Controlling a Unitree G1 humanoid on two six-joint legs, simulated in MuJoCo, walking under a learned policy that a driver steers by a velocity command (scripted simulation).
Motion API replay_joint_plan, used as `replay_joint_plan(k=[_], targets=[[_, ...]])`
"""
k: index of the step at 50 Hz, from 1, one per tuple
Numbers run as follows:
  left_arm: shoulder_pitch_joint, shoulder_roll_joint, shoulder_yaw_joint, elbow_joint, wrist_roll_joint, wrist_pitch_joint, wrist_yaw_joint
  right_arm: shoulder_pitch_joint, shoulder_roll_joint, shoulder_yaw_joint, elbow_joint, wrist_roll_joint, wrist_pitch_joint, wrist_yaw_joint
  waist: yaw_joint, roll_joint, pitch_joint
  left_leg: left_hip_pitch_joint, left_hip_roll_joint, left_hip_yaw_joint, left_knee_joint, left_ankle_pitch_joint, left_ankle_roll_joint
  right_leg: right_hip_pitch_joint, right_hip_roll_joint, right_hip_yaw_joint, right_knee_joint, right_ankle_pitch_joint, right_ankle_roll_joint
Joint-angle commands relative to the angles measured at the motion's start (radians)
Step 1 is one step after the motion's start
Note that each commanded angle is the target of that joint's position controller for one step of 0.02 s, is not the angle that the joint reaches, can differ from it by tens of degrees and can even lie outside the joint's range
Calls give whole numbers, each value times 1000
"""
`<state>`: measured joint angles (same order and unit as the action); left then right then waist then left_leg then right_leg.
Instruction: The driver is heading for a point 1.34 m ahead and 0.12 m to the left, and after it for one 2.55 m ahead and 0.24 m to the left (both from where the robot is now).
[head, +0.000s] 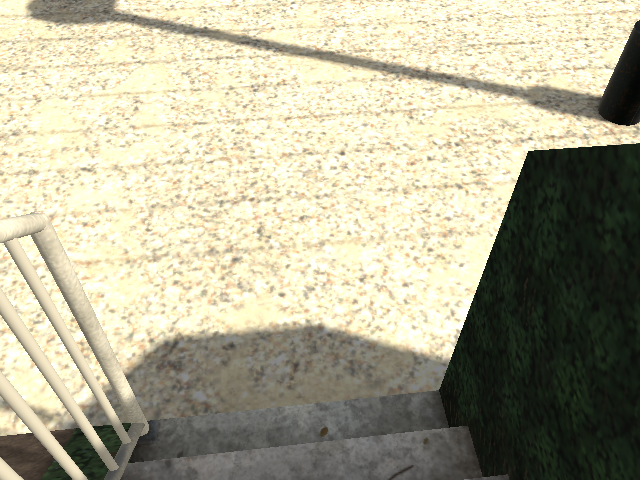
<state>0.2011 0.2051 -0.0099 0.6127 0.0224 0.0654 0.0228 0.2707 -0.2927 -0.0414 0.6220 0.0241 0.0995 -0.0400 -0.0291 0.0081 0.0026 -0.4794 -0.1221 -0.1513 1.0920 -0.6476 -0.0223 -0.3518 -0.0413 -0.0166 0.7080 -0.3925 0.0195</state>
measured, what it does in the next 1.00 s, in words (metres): steps on the spot: left foot, then right foot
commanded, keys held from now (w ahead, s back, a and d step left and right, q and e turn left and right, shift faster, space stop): q+shift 0.30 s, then shift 0.14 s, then e+shift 0.16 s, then w+e+shift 0.06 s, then e+shift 0.34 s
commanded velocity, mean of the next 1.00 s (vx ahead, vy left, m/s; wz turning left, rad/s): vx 0.05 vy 0.00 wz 0.10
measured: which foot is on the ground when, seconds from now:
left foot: up 0.00-0.18, down 0.20-0.74, up 0.76-1.00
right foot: down 0.00-0.18, up 0.20-0.68, down 0.70-1.00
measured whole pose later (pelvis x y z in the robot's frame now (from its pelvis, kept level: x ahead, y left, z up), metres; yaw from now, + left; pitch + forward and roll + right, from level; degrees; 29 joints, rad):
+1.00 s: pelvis +0.04 -0.06 -0.02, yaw +0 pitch +3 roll +1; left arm 0.30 0.30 0.03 0.58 -0.04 0.11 0.09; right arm -0.02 -0.23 -0.01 0.55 -0.04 0.02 -0.02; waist 0.05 0.01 -0.01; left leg -0.57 -0.07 -0.06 1.13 -0.25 -0.02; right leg -0.37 0.18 0.36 0.93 -0.56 -0.02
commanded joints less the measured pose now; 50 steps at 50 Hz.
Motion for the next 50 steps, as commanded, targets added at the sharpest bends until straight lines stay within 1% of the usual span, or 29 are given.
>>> replay_joint_plan(k=[1, 3, 5, 6, 7, 8, 9, 10, 11, 12, 13, 14, 15, 17, 23, 25, 28, 31, 33, 35, 36, 37, 38, 39, 40, 41, 44, 46, 50], targets=[[73, 148, 70, 5, -36, -8, 12, -84, -42, -27, -155, 8, 17, 4, 28, -200, -19, -400, 75, -44, 232, -24, -62, 278, -370, 349, -250, 616, -342], [-32, 179, 82, -9, -19, 15, 9, -46, -18, -12, -124, 18, 29, 29, -28, -170, -51, -195, 96, 85, 86, 189, -37, 133, -271, 136, -205, 574, -252], [-51, 201, 90, -1, -10, 25, 21, -27, -2, -8, -106, 35, 14, 41, -16, -193, -69, 23, 50, 181, -50, 214, 26, 1, -223, 4, -187, 384, -195], [-82, 221, 94, -21, 2, 11, 38, 43, -32, -25, -61, 36, -1, 36, -49, -203, -71, 199, -5, 293, 66, 337, 17, -163, -200, -67, -110, 274, -173], [-241, 232, 89, -83, 2, -18, 40, 168, -62, -45, -22, 32, -7, 28, -139, -252, -101, 398, 43, 237, 169, 535, 15, -351, -242, -79, -37, 303, -133], [-182, 159, 76, -47, -44, -8, 46, 195, -14, -37, -35, 41, 1, 26, -142, -237, -34, 319, 60, 99, -355, 160, 123, -275, -201, -125, 39, 143, -82], [-111, 134, 71, -41, -57, -5, 49, 265, -34, -43, 2, 25, -5, 25, -139, -19, -17, 446, 10, 116, -515, 240, 181, -327, -120, -177, 336, -21, -37], [-147, 83, 55, -101, -29, 2, 41, 299, -124, -58, -7, 0, -13, 45, -102, 267, 8, 610, 146, -243, -424, 782, 261, -675, -24, -84, 717, -522, -7], [-124, 87, 49, -131, -4, -27, 29, 253, -237, -67, -53, 2, -37, 76, -34, 326, -95, 612, 330, -623, -501, 1253, 372, -775, 52, 132, 868, -543, 6], [-181, 157, 67, -182, -40, -50, 35, 167, -291, -86, -73, -42, -64, 98, -51, 226, -177, 561, 431, -866, -608, 970, 504, -824, 99, 254, 894, -485, 18], [-271, 186, 81, -195, -63, -56, 55, 105, -272, -88, -72, -51, -71, 94, -46, 116, -66, 459, 427, -928, -667, 601, 502, -869, 110, 283, 859, -360, 25], [-297, 213, 91, -176, -57, -48, 74, 18, -211, -62, -76, -47, -54, 64, -15, 42, -4, 321, 380, -813, -650, 477, 440, -816, 96, 282, 804, -215, 33], [-243, 192, 91, -142, -37, -34, 73, -107, -194, -36, -103, -64, -43, 34, 53, 16, -18, 167, 353, -724, -590, 673, 403, -658, 107, 265, 874, -57, 50], [-92, 174, 94, -76, 0, 1, 53, -220, -119, 13, -121, -39, -18, -5, 128, 23, -65, 42, 277, -458, -459, 939, 318, -494, 123, 184, 996, 184, 81], [-85, 48, 48, -76, -17, 15, 29, -22, 5, 74, -30, -11, -9, -36, 52, 95, -63, 177, 222, -290, -388, 1008, 295, -496, 124, 136, 1030, 210, 113], [-5, 55, 50, -25, -34, 0, 11, -39, 37, 77, 18, -12, -21, -32, 62, 105, -78, 192, 224, -219, -359, 1010, 291, -398, 134, 225, 860, 240, 88], [16, 136, 78, -11, -29, 3, 0, -110, -49, 40, 28, -35, -43, -16, 75, 119, -111, 223, 269, -125, -304, 1109, 296, -284, 159, 193, 727, 343, 73], [70, 134, 63, -34, -59, 32, 6, -193, -44, 36, -8, -55, -71, -3, 75, 201, -147, 224, 360, -146, -334, 1071, 284, -221, 101, 154, 737, 128, 58], [73, 87, 39, -78, -61, 44, -5, -158, -25, 30, 10, -27, -57, 23, 79, 215, -79, 161, 304, -39, -418, 591, 207, -131, 96, 45, 325, -205, 13], [200, 62, 37, -9, -61, 19, -3, -237, -55, 15, -27, 8, -45, -3, 121, 241, 18, 5, 250, 56, -314, 555, 141, 141, 165, -85, 52, -121, -24], [238, 100, 52, 5, -55, -7, -9, -218, -25, 10, -78, 29, -51, -10, 70, 21, 55, -19, 161, 120, -82, 520, 72, 146, 158, 114, 29, 261, -78], [212, 170, 59, -33, -73, -37, -27, -225, 8, 12, -140, 15, -64, -12, -2, -259, 32, -208, 119, 83, 106, 151, 3, 194, -8, 625, -91, 758, -223], [185, 191, 61, -39, -56, -61, -42, -347, -22, 5, -198, 30, -92, -16, 34, -356, 83, -386, 65, 62, 142, -114, -19, 159, -106, 901, -213, 820, -318], [231, 206, 68, -42, -34, -75, -43, -474, -48, -3, -225, 49, -97, -28, 111, -252, 108, -444, 46, 38, 149, -159, -17, 127, -115, 1036, -284, 568, -365], [197, 243, 81, -58, -15, -77, -19, -506, -55, -4, -204, 37, -104, -40, 131, -155, 108, -451, 80, -21, 115, 14, -3, 115, -112, 978, -230, 491, -365], [130, 272, 95, -67, -36, -57, 6, -444, -24, 4, -181, 17, -105, -42, 80, -153, 65, -400, 89, -24, 52, 126, 0, 145, -77, 841, -110, 577, -317], [17, 219, 70, -115, -49, 15, 68, -347, 51, 27, -134, -58, -92, 16, 12, -160, -99, -79, 74, 90, 98, 476, 6, -4, 12, 588, 55, 769, -212], [-21, 194, 56, -154, -51, 29, 74, -311, 63, 28, -122, -86, -84, 30, 7, -94, -109, -5, 54, 119, 132, 450, 13, -93, 21, 626, 32, 724, -225], [-53, 181, 65, -154, -67, 22, 66, -252, 32, 19, -124, -69, -96, 25, 4, -155, -96, 37, 77, 52, -52, 405, 5, -12, 36, 656, 95, 772, -247]])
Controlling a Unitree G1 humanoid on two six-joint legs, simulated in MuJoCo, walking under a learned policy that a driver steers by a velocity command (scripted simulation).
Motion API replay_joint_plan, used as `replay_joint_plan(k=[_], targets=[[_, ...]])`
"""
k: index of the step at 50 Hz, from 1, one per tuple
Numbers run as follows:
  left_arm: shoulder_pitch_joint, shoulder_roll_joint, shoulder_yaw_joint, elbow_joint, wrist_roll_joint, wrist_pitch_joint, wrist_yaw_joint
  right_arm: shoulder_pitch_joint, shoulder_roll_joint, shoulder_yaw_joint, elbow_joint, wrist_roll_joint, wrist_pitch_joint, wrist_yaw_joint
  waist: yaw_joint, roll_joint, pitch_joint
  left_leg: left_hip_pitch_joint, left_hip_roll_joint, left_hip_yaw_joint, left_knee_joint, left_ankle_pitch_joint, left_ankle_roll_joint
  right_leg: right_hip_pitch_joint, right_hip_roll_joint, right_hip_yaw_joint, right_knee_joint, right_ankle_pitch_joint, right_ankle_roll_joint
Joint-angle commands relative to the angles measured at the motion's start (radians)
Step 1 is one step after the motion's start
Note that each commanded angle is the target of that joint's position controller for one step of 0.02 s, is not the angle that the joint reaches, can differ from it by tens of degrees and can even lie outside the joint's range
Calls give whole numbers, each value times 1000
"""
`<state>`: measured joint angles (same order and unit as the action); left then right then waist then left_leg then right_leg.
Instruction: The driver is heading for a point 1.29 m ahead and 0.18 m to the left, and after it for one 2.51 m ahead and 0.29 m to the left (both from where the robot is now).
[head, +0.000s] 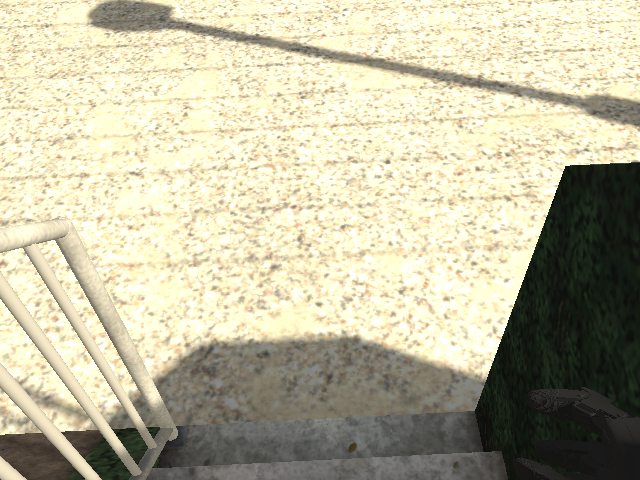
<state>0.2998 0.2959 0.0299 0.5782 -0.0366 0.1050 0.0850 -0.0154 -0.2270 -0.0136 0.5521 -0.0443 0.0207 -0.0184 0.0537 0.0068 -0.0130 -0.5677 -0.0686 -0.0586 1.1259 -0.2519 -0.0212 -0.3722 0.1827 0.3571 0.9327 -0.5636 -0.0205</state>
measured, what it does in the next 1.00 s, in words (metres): goes down, turning left: left foot, then right foot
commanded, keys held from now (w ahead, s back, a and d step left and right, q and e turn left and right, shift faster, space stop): e+shift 0.06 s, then shift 0.10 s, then q+shift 0.16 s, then w+q+shift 0.26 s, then q+shift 0.32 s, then shift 0.06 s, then e+shift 0.04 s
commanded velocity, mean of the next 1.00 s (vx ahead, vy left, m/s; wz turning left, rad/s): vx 0.24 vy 0.00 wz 0.33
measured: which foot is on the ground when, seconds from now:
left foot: up 0.00-0.00, down 0.02-0.40, up 0.42-0.78, down 0.80-1.00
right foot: down 0.00-0.06, up 0.08-0.36, down 0.38-0.78, up 0.80-1.00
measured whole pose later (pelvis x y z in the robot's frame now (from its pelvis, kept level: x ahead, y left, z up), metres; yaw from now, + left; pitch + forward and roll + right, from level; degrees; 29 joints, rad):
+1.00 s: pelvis +0.17 +0.02 -0.21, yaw +25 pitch +1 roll +0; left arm 0.00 0.18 0.01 0.59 0.02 0.00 0.06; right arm 0.40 -0.19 0.00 0.81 0.01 0.05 -0.04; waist -0.05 -0.08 0.04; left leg -0.41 -0.21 -0.16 0.85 -0.43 0.10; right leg -0.90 0.01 0.18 1.47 -0.10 0.12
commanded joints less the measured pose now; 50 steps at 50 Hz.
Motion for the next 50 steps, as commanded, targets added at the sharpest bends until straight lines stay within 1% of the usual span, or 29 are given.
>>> replay_joint_plan(k=[1, 3, 4, 5, 7, 9, 12, 16, 19, 20, 21, 23, 24, 25, 26, 28, 29, 31, 33, 37, 38, 39, 40, 41, 42, 45, 46, 48, 50], targets=[[-195, 97, 31, -123, -10, -17, 5, 101, -50, -16, -33, 6, -27, 9, -109, -161, -106, 233, 38, -64, -193, 54, 24, -10, -169, 260, -74, 981, -182], [-212, 27, 15, -161, -15, -22, 3, 320, -186, -65, 42, -1, -19, 13, -163, 203, -275, 734, 280, -361, -431, 781, 235, -356, 53, 87, 313, 498, -19], [-171, 14, 20, -147, -11, -33, -1, 319, -177, -60, 48, 8, -5, 23, -119, 353, -192, 704, 411, -515, -507, 913, 361, -497, 105, 68, 464, -134, 21], [-215, 68, 37, -134, -8, -48, -6, 317, -135, -47, 56, 17, -1, 25, -124, 221, -51, 621, 418, -473, -523, 964, 388, -610, 66, 57, 567, -126, 51], [-265, 61, 31, -139, -23, -34, 3, 329, -151, -47, 83, 15, 23, 27, -94, 82, 7, 528, 390, -405, -509, 845, 386, -657, 20, -7, 705, -8, 83], [-300, 25, 2, -149, -27, -12, 3, 243, -166, -27, 55, -15, 49, 2, -64, 59, -9, 369, 383, -433, -531, 720, 367, -610, -13, -7, 806, 131, 95], [-267, -43, -33, -126, -2, -1, -13, 172, -114, 26, 40, 24, 67, -19, 0, -56, -45, 220, 265, -350, -503, 558, 291, -417, -76, -52, 692, 301, 123], [-251, -39, -42, -108, 74, -51, -53, 154, -205, -17, 59, 61, 39, -28, 11, 72, -72, -1, 106, -246, -515, 493, 206, 94, -170, -331, 200, 468, 105], [-33, 3, -13, -35, 62, -75, -88, 296, -184, -34, 120, 73, 33, -27, 68, 208, -139, 107, 52, -255, -404, 38, 148, 302, -151, -385, -108, 251, 72], [79, 100, 26, 24, 62, -94, -92, 350, -135, -41, 106, 92, 16, -27, 58, 64, -148, 26, -36, -240, -144, -202, 73, 378, -255, -200, -200, 466, -2], [167, 213, 66, 97, 30, -99, -91, 432, -62, -36, 88, 108, -12, -21, -19, -219, -138, -201, -113, -235, 109, -518, 58, 433, -477, 158, -371, 505, -124], [146, 241, 97, 171, 34, -148, -113, 318, -102, -61, 40, 144, -42, -39, -50, -206, 28, -433, -24, -206, 212, -339, 87, 230, -621, 406, -545, 6, -247], [87, 170, 80, 178, 44, -163, -113, 239, -130, -71, 29, 146, -27, -55, -40, -122, 109, -437, 11, -186, 203, -238, 108, 121, -586, 342, -569, -193, -242], [-9, 116, 59, 174, 36, -169, -99, 231, -105, -62, 3, 125, -8, -63, -72, -193, 156, -409, 40, -176, 182, -131, 116, 0, -574, 234, -486, -195, -209], [-59, 40, 38, 172, 31, -169, -85, 243, -74, -53, 8, 90, 2, -59, -83, -214, 154, -363, 49, -141, 207, -59, 123, -81, -548, 117, -414, -165, -174], [52, -6, 37, 223, 47, -168, -83, 298, -82, -74, 61, 81, 21, -40, -63, -138, 85, -355, -10, -96, 230, 192, 133, -94, -462, -83, -195, -183, -106], [86, -45, 34, 248, 25, -181, -72, 281, -65, -74, 72, 82, 18, -23, -50, -155, 71, -469, 36, -188, 183, 317, 132, -1, -461, -95, -89, -192, -61], [124, -7, 44, 263, 34, -183, -52, 254, -83, -78, 40, 74, 16, -3, -55, -202, 73, -464, 49, -169, 96, 392, 125, -17, -480, -104, -111, -127, -40], [15, 35, 44, 206, 46, -176, -2, 174, -86, -70, -10, 64, 10, 36, -79, -120, 105, -120, 13, -9, -263, 803, 51, -276, -401, -338, -42, -74, -3], [-166, 162, 57, 161, 13, -149, -29, 407, -117, -99, 71, 120, 40, 28, -239, -239, -27, 371, 17, 154, -197, 727, 42, -361, -466, -415, 205, 107, 44], [-178, 131, 53, 153, 9, -138, -36, 515, -190, -128, 120, 115, 37, 21, -257, -228, -95, 463, 63, 151, -348, 769, 89, -265, -448, -499, 419, 294, 84], [-214, 136, 56, 125, 19, -142, -40, 660, -256, -160, 180, 94, 35, 13, -337, -156, -128, 723, 42, 156, -427, 727, 139, -354, -405, -544, 686, 468, 120], [-176, 95, 58, 153, 31, -128, -13, 796, -190, -140, 226, 82, 20, 24, -408, 51, 57, 677, 112, -22, -994, 621, 243, -410, -275, -572, 1181, -55, 141], [-113, -2, 33, 93, 113, -155, -8, 709, -271, -116, 233, 46, -4, 42, -245, 318, 119, 818, 119, -76, -568, 1236, 204, -782, -214, -475, 1400, -312, 125], [18, -36, 13, 9, 97, -172, -20, 558, -263, -101, 163, 59, -13, 51, -70, 429, -59, 859, 140, -340, -439, 1396, 294, -850, -225, -293, 1244, -224, 116], [-95, 65, 42, -17, 35, -167, -3, 388, -200, -76, 119, 52, -9, 41, -23, -143, -173, 577, 280, -619, -528, 888, 366, -756, -239, -170, 904, 181, 87], [-108, 6, 17, -66, 37, -135, -1, 328, -239, -79, 109, 38, 2, 12, 37, -6, -141, 408, 396, -779, -541, 964, 429, -748, -209, -128, 698, 289, 134], [-131, 11, 24, -42, 66, -99, -8, 282, -121, -28, 115, 44, 14, -42, 40, -60, -124, 309, 253, -569, -395, 1067, 303, -539, -193, -158, 455, 527, 146], [-23, 31, 51, 59, 44, -73, -40, 366, -157, -15, 183, 70, 4, -75, 34, 16, -217, 378, 197, -436, -295, 881, 219, -472, -179, -166, 461, 794, 150]])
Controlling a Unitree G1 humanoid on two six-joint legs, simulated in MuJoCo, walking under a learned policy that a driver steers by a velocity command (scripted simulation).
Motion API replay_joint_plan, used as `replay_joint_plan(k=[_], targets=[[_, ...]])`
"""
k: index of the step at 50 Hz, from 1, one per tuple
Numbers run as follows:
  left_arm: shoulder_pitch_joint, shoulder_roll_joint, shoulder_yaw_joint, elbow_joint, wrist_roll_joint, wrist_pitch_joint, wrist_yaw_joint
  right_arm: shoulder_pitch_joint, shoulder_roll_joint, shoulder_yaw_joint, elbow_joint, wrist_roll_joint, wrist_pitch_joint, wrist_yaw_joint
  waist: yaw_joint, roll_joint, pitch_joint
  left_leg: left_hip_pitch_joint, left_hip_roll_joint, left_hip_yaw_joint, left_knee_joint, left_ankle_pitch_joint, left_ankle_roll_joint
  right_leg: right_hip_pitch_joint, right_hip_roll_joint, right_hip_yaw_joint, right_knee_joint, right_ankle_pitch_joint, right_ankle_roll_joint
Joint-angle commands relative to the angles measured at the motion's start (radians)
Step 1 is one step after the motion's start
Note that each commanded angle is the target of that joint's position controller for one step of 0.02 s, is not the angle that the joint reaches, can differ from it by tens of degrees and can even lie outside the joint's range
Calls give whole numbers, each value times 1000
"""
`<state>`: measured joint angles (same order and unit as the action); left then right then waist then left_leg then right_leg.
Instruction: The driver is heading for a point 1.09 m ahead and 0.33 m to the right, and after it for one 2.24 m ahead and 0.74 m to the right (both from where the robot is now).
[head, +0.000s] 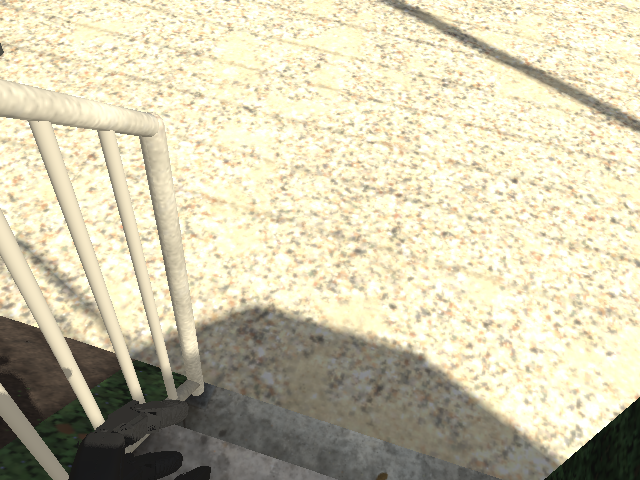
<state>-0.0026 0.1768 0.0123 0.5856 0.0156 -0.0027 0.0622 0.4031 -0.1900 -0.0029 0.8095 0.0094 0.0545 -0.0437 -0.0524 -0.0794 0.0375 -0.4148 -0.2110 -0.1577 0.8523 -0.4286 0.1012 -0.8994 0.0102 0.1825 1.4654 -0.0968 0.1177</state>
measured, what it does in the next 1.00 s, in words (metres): goes down, turning right: right foot 0.21 m lower, then left foot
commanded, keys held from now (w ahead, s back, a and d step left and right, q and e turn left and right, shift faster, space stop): e+shift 0.58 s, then w+e+shift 0.10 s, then w+shift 0.24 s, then w+q+shift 0.08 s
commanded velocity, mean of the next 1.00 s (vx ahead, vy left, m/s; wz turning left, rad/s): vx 0.25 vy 0.00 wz -0.49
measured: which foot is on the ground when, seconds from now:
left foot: down 0.00-0.40, up 0.42-0.80, down 0.82-1.00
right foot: up 0.00-0.38, down 0.40-0.84, up 0.86-1.00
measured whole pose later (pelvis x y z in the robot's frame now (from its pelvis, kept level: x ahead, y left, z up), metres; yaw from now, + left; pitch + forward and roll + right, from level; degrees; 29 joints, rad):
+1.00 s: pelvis +0.25 -0.10 -0.19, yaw -31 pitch +0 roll +2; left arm 0.14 0.24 0.00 0.62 -0.03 -0.01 0.02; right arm 0.35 -0.28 -0.06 0.61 0.01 -0.02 0.01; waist -0.05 -0.02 -0.05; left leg -0.14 -0.08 -0.11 0.57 -0.43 0.04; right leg -0.56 0.11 0.22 0.98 -0.30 -0.04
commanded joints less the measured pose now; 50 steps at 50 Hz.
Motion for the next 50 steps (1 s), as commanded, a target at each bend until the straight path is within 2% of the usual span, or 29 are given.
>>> replay_joint_plan(k=[1, 2, 6, 14, 18, 20, 21, 22, 23, 24, 25, 26, 27, 28, 29, 31, 32, 34, 36, 37, 38, 40, 41, 42, 43, 44, 46, 48, 50], targets=[[263, 125, 69, 57, -13, 50, -31, -9, -126, -2, -43, 11, -33, -52, 126, 135, -210, 177, 312, -302, -33, 930, 79, 94, -15, 18, -129, 336, 3], [220, 105, 63, 35, -1, 66, -30, -41, -103, 7, -53, 25, -24, -60, 132, 143, -114, 47, 257, -223, -44, 796, 67, 159, 8, -16, -242, 400, -5], [94, 78, 52, -21, -10, 78, -41, 7, -43, 19, -34, -8, -26, -70, 48, 184, 35, -37, 255, -205, -32, 406, 103, 219, 57, 78, -508, 480, -16], [126, 137, 54, -79, -46, 32, -109, -66, -103, -23, -118, -12, -25, -44, 2, 160, 54, 16, 319, -263, 139, 433, 160, 300, -5, 31, -921, 317, -100], [399, 115, 72, 9, -53, 27, -112, -191, -117, -41, -135, -1, -46, -23, 127, 174, -36, -76, 366, -164, 397, 388, 152, 589, 5, -90, -1044, 179, -181], [832, 111, 88, 151, -30, 52, -89, -358, -71, -34, -189, -11, -77, 10, 338, -62, -133, -462, 170, 188, 1138, 108, -27, 1171, -40, -43, -1133, 509, -323], [814, 141, 80, 156, -33, 69, -93, -459, 4, -29, -268, -49, -65, 6, 285, -259, -56, -839, 46, 311, 1584, -462, -150, 1253, -83, 147, -934, 792, -340], [604, 325, 115, 62, 7, 72, -81, -363, 43, 1, -373, 26, -64, -1, 145, -378, -217, -863, 32, 79, 1395, -401, -178, 1213, -206, 678, -1063, 311, -517], [597, 224, 100, 16, 20, 88, -83, -475, -51, -11, -317, 1, -44, -9, 263, -144, -118, -842, 65, 71, 1333, -389, -201, 1089, -165, 560, -1069, 346, -468], [499, 197, 61, -12, 25, 91, -55, -512, -5, -8, -337, -1, -28, -22, 204, -4, -112, -772, 86, 57, 1401, -281, -198, 935, -177, 514, -1027, 374, -456], [401, 204, 49, -21, -25, 99, -32, -487, 55, -1, -310, -36, -19, -34, 141, 106, -124, -716, 113, 110, 1465, -266, -203, 896, -104, 417, -971, 577, -393], [390, 248, 50, -24, -31, 105, -18, -437, 68, 6, -351, -46, -38, -22, 94, 109, -176, -778, 109, 113, 1536, -229, -223, 930, -124, 457, -919, 830, -431], [329, 334, 73, -25, -24, 104, -6, -408, 48, 6, -373, -19, -55, -13, 40, 65, -219, -747, 127, 56, 1441, -180, -225, 843, -175, 601, -939, 724, -528], [337, 283, 56, -30, -19, 89, 12, -449, -53, -29, -381, 5, -57, -26, 76, 98, -187, -721, 123, 11, 1273, 56, -260, 776, -159, 616, -924, 618, -515], [350, 206, 27, -22, -12, 79, 15, -515, -32, -27, -402, 15, -46, -30, 82, 77, -166, -678, 102, 35, 1265, 120, -281, 718, -124, 597, -901, 638, -500], [335, 223, 30, -43, -46, 61, 12, -522, -15, -32, -411, 0, -31, -33, 91, 109, -205, -653, 114, 28, 1171, 155, -289, 788, -70, 611, -886, 457, -452], [323, 182, 20, -42, -70, 73, 34, -543, 36, 1, -450, -24, -15, -23, 76, 135, -160, -568, 130, 19, 767, 319, -288, 737, 3, 529, -891, 171, -391], [405, 152, 34, -9, -66, 86, 37, -678, 49, -8, -503, -8, -30, 8, 182, 74, -142, -226, 67, 65, 255, 325, -297, 649, 45, 547, -1077, -125, -373], [300, 187, 41, 0, -30, 71, 4, -524, -28, -57, -440, 11, -54, 37, 104, -128, -152, 88, 67, 39, 342, 449, -264, 499, -9, 579, -1113, -126, -395], [188, 210, 43, -30, -38, 60, -5, -403, -72, -65, -396, 14, -60, 39, 29, -188, -134, 155, 103, 24, 309, 466, -235, 467, -6, 548, -1076, -68, -412], [101, 179, 31, -67, -38, 55, -18, -376, -109, -70, -391, -5, -72, 41, -1, -171, -98, 240, 127, 44, 189, 480, -209, 426, 7, 523, -1050, 22, -408], [302, 112, 11, -5, -56, 70, -27, -438, -65, -66, -437, 5, -55, 34, 52, -149, -20, 272, 146, -10, -473, 77, -154, 612, 90, 538, -999, -91, -356], [356, 73, -5, 36, -36, 72, -37, -395, -42, -56, -408, -9, -55, 42, 56, -78, -46, 420, 168, -20, -566, 128, -133, 606, 125, 517, -932, -93, -327], [370, 20, -22, 35, -13, 60, -64, -299, -80, -52, -385, -20, -64, 53, 58, 131, -157, 682, 293, -102, -368, 411, -74, 440, 187, 468, -768, -303, -284], [353, -5, -30, 17, -40, 32, -79, -213, -78, -43, -357, -30, -60, 55, 45, 323, -171, 861, 383, -162, -213, 738, 15, 109, 260, 381, -611, -601, -243], [195, 67, -5, -54, -130, -6, -57, -85, -160, -82, -308, -24, -86, 68, -29, 446, -103, 782, 508, -473, -413, 337, 150, -89, 207, 333, -609, -633, -243], [-18, 154, 12, -100, -90, -20, -31, -92, -146, -72, -284, 32, -116, 65, -36, 196, 114, 559, 501, -520, -538, -27, 171, -151, 85, 216, -577, -446, -188], [55, 141, 5, -50, -37, -19, -34, -221, -179, -66, -302, -13, -108, 49, 66, 190, 104, 198, 475, -440, -539, -70, 152, 151, 6, 99, -439, -151, -148], [131, 135, 8, -21, -8, -38, -48, -257, -184, -65, -324, -1, -96, 45, 127, 168, 79, -16, 397, -345, -507, 52, 127, 284, -13, -39, -313, -30, -141]])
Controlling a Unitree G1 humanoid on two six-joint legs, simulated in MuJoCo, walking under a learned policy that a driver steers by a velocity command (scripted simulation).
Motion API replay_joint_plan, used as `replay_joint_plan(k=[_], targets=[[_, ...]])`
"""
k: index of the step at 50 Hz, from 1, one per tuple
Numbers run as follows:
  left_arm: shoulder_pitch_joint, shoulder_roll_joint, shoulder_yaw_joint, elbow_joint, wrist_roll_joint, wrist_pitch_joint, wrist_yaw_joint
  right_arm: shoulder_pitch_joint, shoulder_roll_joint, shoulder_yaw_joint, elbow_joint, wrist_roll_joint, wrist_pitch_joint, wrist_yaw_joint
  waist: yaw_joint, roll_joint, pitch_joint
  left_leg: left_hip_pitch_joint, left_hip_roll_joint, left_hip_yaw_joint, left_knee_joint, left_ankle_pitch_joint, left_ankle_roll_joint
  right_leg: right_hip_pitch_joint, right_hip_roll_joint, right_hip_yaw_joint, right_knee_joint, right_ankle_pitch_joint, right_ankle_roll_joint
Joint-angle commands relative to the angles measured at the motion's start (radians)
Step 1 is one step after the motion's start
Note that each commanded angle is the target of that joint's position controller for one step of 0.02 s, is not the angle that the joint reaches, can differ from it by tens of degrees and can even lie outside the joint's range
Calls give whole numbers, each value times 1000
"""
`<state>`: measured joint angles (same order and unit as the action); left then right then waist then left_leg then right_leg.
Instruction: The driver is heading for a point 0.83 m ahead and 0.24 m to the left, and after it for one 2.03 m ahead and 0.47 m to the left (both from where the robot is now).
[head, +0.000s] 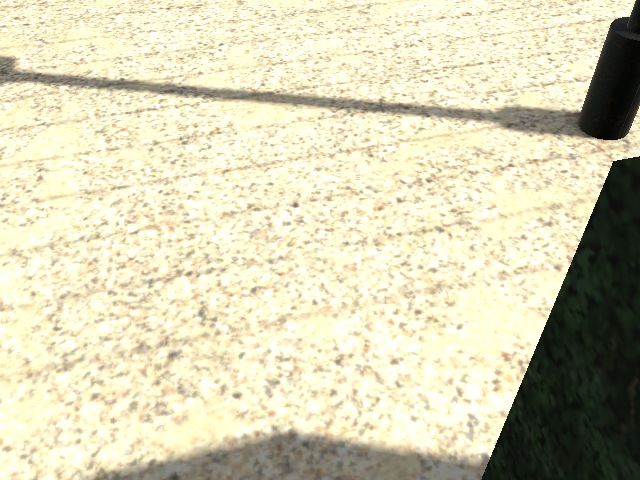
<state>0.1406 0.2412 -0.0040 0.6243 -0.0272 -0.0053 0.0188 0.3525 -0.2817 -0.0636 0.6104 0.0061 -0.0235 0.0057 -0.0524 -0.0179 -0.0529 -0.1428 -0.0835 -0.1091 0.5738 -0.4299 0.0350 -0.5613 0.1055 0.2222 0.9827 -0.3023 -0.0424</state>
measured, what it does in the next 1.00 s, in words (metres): goes down, turning left: right foot 0.22 m lower, then left foot 0.21 m lower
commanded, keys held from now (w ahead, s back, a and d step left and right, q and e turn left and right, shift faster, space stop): w+q+shift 1.00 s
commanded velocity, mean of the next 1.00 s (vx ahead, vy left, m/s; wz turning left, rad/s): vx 0.96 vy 0.00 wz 0.77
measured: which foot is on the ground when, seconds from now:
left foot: down 0.00-0.30, up 0.32-0.78, down 0.80-1.00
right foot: up 0.00-0.28, down 0.30-0.78, up 0.80-1.00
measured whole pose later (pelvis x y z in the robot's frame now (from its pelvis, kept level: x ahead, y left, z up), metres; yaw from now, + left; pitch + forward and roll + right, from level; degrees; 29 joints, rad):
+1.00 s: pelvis +0.59 +0.02 -0.51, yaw +45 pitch +3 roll +4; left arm -0.05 0.25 0.08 0.60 -0.02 -0.09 -0.01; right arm 0.48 -0.16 -0.06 0.85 0.03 -0.01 -0.09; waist -0.07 -0.05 0.01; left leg -0.49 -0.30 -0.19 1.15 -0.68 0.08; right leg -0.60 -0.06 0.27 0.83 0.14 0.00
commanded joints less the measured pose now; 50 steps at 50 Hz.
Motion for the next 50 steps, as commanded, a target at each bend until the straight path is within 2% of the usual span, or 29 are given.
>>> replay_joint_plan(k=[1, 3, 7, 10, 13, 14, 16, 17, 18, 20, 21, 23, 24, 26, 29, 32, 34, 36, 38, 39, 40, 41, 42, 43, 44, 45, 46, 48, 50], targets=[[-21, 56, 15, -53, 51, -46, -11, -191, -91, -3, -124, 12, -14, -4, 122, 72, 143, -312, 236, -349, -158, 182, 178, -22, -122, -122, 171, 238, 20], [-137, 84, 31, -72, 56, -67, -43, 53, -75, -1, -59, 48, -16, -50, 21, 75, 96, 72, 191, -388, 91, 193, 173, -421, -185, -23, 25, 477, 21], [-140, 68, 36, -79, 84, -71, -64, 76, -88, -4, -5, 57, -7, -80, 12, -6, 84, -245, 92, -322, 248, 197, 165, -128, -147, -52, -282, 830, 37], [-152, 48, 58, -100, 21, -46, -76, 152, -112, -16, 53, 54, 16, -70, -68, 71, 76, -380, 63, -307, 238, 60, 171, 212, -92, -110, -387, 680, 73], [165, 182, 110, -2, 18, -38, -60, -3, -88, -26, 48, 33, 46, -54, 110, 240, -56, -254, 19, -349, 617, 158, 124, 452, -215, -30, -355, 748, 23], [204, 167, 118, 15, 21, -31, -47, 113, -46, -13, 103, 54, 46, -69, 117, 207, -7, -170, 4, -295, 786, 81, 82, 400, -269, -12, -726, 602, 26], [517, 139, 109, 132, 19, -32, -45, 161, 44, 7, 158, 35, 32, -23, 262, 14, -42, -604, -111, -226, 1389, -395, -5, 953, -349, -53, -547, 737, 21], [564, 211, 105, 164, 41, -42, -72, 204, 119, 21, 100, 17, -2, 6, 202, -340, -47, -977, -133, -240, 1634, -492, 5, 1135, -329, -177, -26, 1100, 76], [591, 224, 132, 190, 19, -41, -86, 250, 80, 22, 92, 55, -31, -2, 184, -415, -93, -1073, -62, -207, 1609, -361, 5, 1061, -339, -89, -47, 986, 102], [525, 282, 149, 262, -13, -43, -87, 260, 115, 32, 45, 117, -41, -42, 46, -346, -82, -1082, 61, -74, 1625, -125, 18, 756, -532, 433, -432, 160, -70], [407, 74, 94, 249, -6, -44, -77, 85, 57, 12, 36, 111, 1, -64, 54, -67, 110, -1113, 136, -62, 1461, 127, 66, 502, -473, 360, -556, -131, -43], [281, -20, 55, 260, -19, -102, -40, 61, 84, 31, 45, 61, 31, -78, 4, -78, 241, -1084, 173, -192, 1361, 286, 101, 254, -491, 269, -362, 227, 48], [229, -13, 44, 275, 9, -99, -6, 118, 86, 28, 51, 31, 47, -61, -63, -87, 268, -958, 151, -211, 1078, 457, 61, 96, -421, 69, -364, 223, 50], [226, 44, 52, 291, 52, -97, 36, 55, 100, 20, 74, 34, 58, -50, -41, -58, 264, -885, 130, -159, 968, 613, 23, 68, -384, 12, -373, 190, 35], [227, -15, 24, 281, 25, -125, 89, -114, 53, 10, -36, 13, 24, 32, -31, -45, 310, -669, 89, -46, 405, 1146, 59, -64, -296, -271, -247, 36, 60], [232, 111, 56, 257, 19, -134, 97, -175, 61, 4, -42, 31, 21, 67, 19, -56, 220, -308, 80, 114, 335, 1279, 14, -94, -277, -369, -160, -61, 37], [264, 150, 94, 269, 18, -129, 80, -186, 6, -5, -42, 50, 49, 63, 50, -147, 257, -681, 181, -23, 379, 1297, 50, 277, -407, -252, 53, -16, 19], [338, 56, 87, 277, 42, -134, 65, -183, -65, -24, 14, 27, 31, 75, 116, -41, 247, -854, 192, 14, 291, 1196, 56, 529, -403, -272, 265, -19, 23], [142, 74, 98, 210, 28, -133, 45, 217, -164, -78, 195, 29, -5, 80, -82, 32, 67, -67, 96, 213, 226, 1032, 97, 171, -312, -460, 663, 340, 97], [-47, 124, 109, 157, 19, -134, 32, 529, -197, -105, 294, 38, -15, 65, -302, 181, 18, 413, 94, 181, 216, 939, 189, -191, -238, -454, 1104, 232, 124], [-224, 114, 114, 88, 4, -145, 42, 649, -135, -83, 331, 30, 4, 65, -465, 544, 168, 524, -6, 188, 114, 782, 293, -554, -29, -444, 1579, -310, 115], [-23, 60, 90, -42, 1, -149, 30, 426, -47, -36, 223, 14, -20, 49, -151, 687, 41, 616, 54, -341, 111, 425, 376, -794, -44, -101, 1145, -409, 90], [43, 52, 80, -30, 15, -160, 15, 268, -50, -44, 167, 17, -29, 36, -53, 425, -30, 392, 133, -619, -11, 199, 418, -638, -106, -35, 910, -343, 40], [22, 71, 101, 7, 10, -169, -1, 236, -25, -41, 163, -4, -69, 44, -14, 85, -4, 152, 105, -598, 116, 296, 330, -523, -140, 10, 731, -184, -37], [44, 49, 104, -17, 37, -149, -1, -33, -79, -52, 101, 34, -73, 8, 150, -89, 11, -123, 158, -660, 64, 225, 331, -381, -144, -30, 405, -85, -5], [-37, 24, 98, -58, -2, -116, 12, -227, -130, -49, 37, 2, -49, -28, 221, -141, 64, -517, 266, -806, -82, 19, 373, -134, -180, -36, 144, -152, 40], [15, 60, 104, -11, -7, -106, 1, -215, -131, -59, 20, -53, -54, -59, 200, -123, 8, -707, 224, -869, 81, 196, 401, 118, -152, -32, 294, 295, 68], [20, 32, 88, 11, 18, -68, -41, -168, 7, -12, 70, 25, -19, -124, 161, -70, 32, -760, 0, -487, 231, -135, 255, 306, -186, -7, -218, 647, 57], [-45, -31, 67, -35, 10, -40, -64, -114, 12, 5, 105, 72, 0, -142, 113, 3, 46, -754, -62, -425, 321, -191, 203, 472, -188, -19, -456, 639, 29]])
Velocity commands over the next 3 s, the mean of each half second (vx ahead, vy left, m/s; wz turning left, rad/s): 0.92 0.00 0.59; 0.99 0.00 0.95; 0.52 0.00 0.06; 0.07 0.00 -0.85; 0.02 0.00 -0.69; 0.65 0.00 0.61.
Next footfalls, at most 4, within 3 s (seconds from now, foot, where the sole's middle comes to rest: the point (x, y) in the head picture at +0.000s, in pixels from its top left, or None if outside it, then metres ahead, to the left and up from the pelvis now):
0.30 right None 0.26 -0.23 -0.98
0.80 left None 0.51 0.09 -1.19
1.10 right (317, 479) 0.86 0.01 -1.40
1.38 left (203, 478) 0.88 0.37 -1.40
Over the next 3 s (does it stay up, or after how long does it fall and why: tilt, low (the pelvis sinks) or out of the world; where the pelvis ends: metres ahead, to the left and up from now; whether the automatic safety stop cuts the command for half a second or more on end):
stays up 1.17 0.30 -0.67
